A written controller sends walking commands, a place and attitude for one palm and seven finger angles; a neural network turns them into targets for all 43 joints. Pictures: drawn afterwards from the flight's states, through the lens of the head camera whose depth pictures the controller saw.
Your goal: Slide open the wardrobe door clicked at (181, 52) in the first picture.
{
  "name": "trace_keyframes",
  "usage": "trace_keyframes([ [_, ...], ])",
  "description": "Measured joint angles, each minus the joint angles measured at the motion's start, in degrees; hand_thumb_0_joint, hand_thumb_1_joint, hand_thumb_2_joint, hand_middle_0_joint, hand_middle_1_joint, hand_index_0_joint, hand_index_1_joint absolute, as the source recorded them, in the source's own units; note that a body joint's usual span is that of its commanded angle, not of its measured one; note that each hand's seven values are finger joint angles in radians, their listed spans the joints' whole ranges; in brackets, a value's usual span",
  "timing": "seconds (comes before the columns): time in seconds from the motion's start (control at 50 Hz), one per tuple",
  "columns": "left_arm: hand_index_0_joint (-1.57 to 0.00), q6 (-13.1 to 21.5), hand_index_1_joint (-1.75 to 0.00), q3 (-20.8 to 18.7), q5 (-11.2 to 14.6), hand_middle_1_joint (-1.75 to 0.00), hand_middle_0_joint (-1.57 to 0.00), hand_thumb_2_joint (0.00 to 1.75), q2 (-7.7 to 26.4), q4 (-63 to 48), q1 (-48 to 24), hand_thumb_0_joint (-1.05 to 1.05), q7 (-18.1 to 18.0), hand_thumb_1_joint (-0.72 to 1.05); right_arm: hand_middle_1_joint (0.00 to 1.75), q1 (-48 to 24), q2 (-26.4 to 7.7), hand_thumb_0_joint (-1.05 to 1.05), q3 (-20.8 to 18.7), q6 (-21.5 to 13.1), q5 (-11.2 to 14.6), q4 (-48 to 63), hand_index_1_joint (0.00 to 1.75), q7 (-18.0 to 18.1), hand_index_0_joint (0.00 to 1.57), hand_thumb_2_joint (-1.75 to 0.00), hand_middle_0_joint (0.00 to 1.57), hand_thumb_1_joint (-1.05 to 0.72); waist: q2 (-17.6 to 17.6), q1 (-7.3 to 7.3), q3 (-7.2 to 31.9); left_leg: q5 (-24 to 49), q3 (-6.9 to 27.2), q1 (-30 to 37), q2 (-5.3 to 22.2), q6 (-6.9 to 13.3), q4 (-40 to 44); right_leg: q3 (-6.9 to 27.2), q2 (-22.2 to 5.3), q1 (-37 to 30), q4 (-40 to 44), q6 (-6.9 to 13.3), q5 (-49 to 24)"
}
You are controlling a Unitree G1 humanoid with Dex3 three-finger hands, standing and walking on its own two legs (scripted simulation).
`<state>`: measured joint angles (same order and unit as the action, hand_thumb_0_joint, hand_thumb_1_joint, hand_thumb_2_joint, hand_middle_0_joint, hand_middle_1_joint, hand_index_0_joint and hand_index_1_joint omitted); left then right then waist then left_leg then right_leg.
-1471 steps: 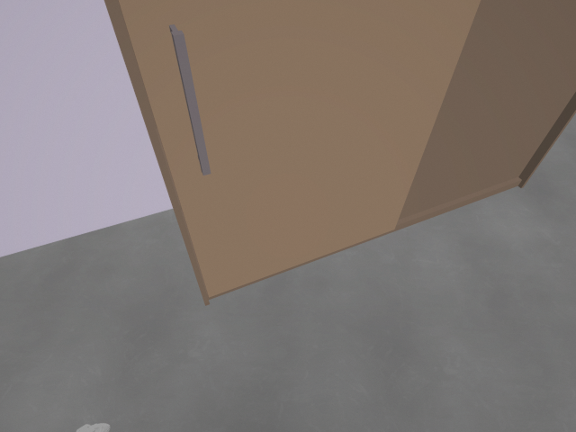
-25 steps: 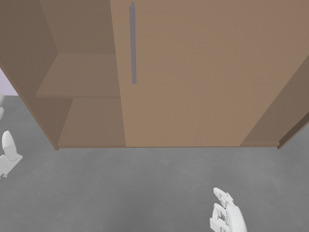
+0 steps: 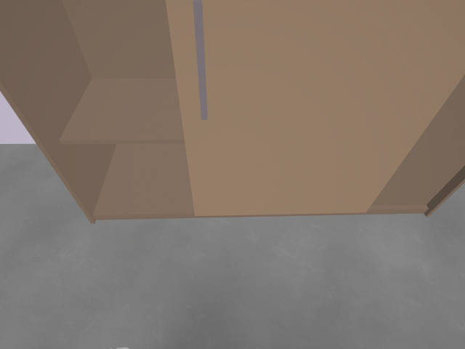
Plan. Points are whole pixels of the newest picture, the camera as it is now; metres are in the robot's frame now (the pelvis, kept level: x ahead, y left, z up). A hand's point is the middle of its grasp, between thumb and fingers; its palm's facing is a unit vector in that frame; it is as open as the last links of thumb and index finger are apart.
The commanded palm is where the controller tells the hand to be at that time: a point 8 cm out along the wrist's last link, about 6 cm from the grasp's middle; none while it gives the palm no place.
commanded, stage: let the arm hang, fingers relaxed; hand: left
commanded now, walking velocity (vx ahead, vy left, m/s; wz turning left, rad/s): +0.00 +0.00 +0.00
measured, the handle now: (201, 64) +0.77 +0.10 +0.09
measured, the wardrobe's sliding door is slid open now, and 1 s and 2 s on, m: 0.49 0.49 0.49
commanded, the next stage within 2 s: look to check the result in 0.82 s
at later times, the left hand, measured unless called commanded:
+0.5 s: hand out of the picture -0.01 +0.24 -0.15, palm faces +0.01 -0.95 -0.30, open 7.4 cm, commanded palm none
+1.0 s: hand out of the picture +0.10 +0.25 -0.13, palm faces -0.04 -0.94 -0.33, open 7.4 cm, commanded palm none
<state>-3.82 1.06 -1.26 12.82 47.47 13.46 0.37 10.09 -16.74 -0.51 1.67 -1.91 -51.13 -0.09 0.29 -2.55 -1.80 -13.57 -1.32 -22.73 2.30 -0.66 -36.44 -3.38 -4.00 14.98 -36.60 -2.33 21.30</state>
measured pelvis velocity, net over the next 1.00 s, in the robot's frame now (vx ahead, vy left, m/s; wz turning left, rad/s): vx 0.01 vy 0.00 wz -0.02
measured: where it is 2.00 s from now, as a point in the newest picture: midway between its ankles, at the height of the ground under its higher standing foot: outside the picture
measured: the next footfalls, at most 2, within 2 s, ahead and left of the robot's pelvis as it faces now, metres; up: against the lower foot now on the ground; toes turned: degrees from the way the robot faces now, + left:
none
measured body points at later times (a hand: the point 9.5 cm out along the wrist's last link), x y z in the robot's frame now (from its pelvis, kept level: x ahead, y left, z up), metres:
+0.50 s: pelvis -0.01 +0.01 +0.01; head +0.00 +0.01 +0.46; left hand -0.01 +0.29 -0.13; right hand +0.03 -0.24 -0.14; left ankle +0.06 +0.13 -0.72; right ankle -0.02 -0.14 -0.72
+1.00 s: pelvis +0.01 +0.00 +0.02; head +0.02 +0.00 +0.47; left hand +0.10 +0.30 -0.11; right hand +0.08 -0.30 -0.11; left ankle +0.06 +0.13 -0.72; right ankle -0.02 -0.14 -0.72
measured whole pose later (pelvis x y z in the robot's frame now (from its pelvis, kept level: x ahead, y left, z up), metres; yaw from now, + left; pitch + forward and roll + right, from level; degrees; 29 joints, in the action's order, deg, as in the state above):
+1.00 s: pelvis +0.01 +0.00 +0.02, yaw -1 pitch -2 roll +0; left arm 0.5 -1.0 -0.8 19.7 63.6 5.7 0.5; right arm 5.3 -19.7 -0.9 0.2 -1.0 -64.2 0.0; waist -0.2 -0.9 -2.6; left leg -6.8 -2.6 -13.0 2.2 -0.5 -21.3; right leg -2.9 -3.5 5.3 -20.2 -2.6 13.2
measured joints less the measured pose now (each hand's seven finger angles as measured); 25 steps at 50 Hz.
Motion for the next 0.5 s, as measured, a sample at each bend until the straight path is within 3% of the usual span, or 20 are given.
trace_keyframes([
  [0.04,-0.20,0.06,-0.30,-0.36,0.24,-0.30,-0.20,0.90,-1.63,4.61,0.83,0.01,-0.74,0.93,0.30,1.48,1.38,0.01,0.36,0.27,0.03,-2.44,0.30,0.13,0.20,-0.90,0.20,-0.91,0.99,0.45,-1.03,0.46,0.44,0.50,0.35,0.00,0.82,-0.46,0.48,-1.06,1.79,-0.14,-0.97],
  [0.14,-0.21,1.09,-0.30,-1.53,0.53,-0.30,-0.20,0.90,-0.85,11.75,3.65,0.01,-0.59,0.96,0.30,4.32,4.64,0.01,0.57,0.98,0.31,-7.88,0.30,0.62,0.20,-0.90,0.20,-0.91,1.43,2.19,-2.31,2.13,1.28,1.57,0.96,-0.11,3.53,-1.39,1.47,-3.38,6.81,0.28,-3.76],
  [0.24,-0.20,1.49,-0.30,-2.21,0.46,-0.30,-0.20,0.90,0.11,16.09,5.62,0.01,-0.69,0.93,0.30,5.01,6.24,0.01,0.01,1.03,0.58,-10.37,0.30,0.93,0.20,-0.90,0.20,-0.91,0.22,2.80,-2.44,3.37,0.97,2.61,0.74,0.22,5.70,-1.23,1.35,-4.47,9.36,0.23,-5.33],
  [0.5,-0.20,3.04,-0.30,-2.85,0.17,-0.30,-0.20,0.90,2.74,17.79,1.52,0.01,-0.86,0.91,0.30,0.84,4.05,0.01,-1.20,-0.07,0.68,-11.89,0.30,0.56,0.21,-0.90,0.20,-0.90,-1.74,2.81,-0.46,5.17,-0.70,5.44,-0.40,0.91,9.45,0.16,0.07,-5.63,10.65,-0.30,-6.21],
])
